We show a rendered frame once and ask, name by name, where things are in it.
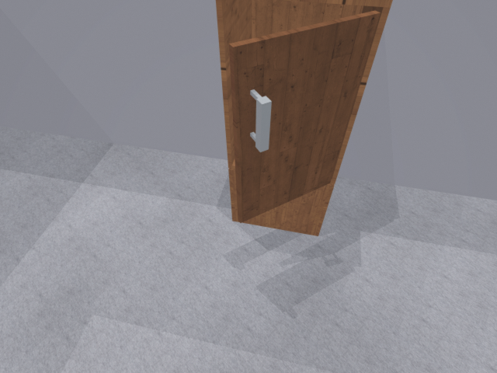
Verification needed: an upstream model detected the handle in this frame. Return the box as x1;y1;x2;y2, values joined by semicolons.
250;89;272;152

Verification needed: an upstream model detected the cupboard door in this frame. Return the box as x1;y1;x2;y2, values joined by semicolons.
229;10;381;223

